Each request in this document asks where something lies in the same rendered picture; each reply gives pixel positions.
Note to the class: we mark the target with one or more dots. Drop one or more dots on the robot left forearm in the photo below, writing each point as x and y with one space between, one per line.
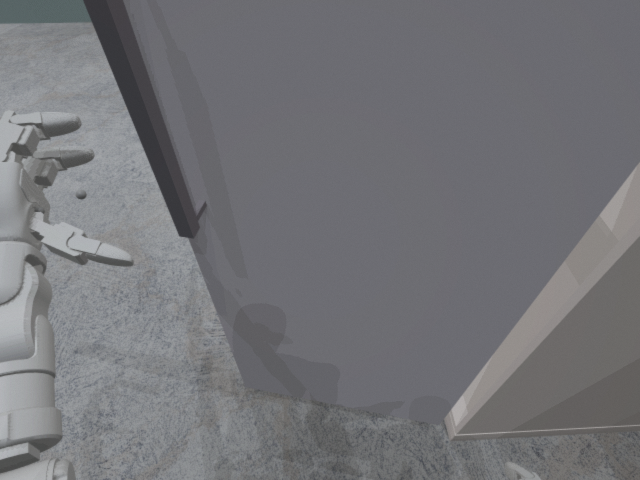
29 421

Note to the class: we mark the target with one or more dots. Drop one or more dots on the robot left upper arm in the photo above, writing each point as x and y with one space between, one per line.
50 469

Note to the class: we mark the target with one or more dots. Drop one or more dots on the fridge door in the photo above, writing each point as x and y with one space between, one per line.
390 184

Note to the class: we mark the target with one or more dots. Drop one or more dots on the left robot hand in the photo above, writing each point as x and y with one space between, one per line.
25 171

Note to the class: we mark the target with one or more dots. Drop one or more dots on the handle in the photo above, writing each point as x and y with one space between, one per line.
114 30

